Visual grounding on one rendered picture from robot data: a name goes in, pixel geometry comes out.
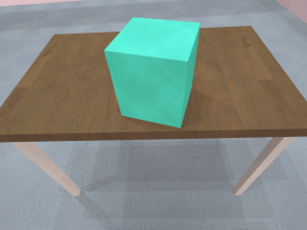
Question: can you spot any table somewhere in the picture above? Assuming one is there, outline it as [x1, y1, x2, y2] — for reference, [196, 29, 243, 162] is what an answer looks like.
[0, 26, 307, 196]

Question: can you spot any carton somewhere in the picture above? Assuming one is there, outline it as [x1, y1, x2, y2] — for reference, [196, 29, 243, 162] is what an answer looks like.
[104, 17, 201, 128]

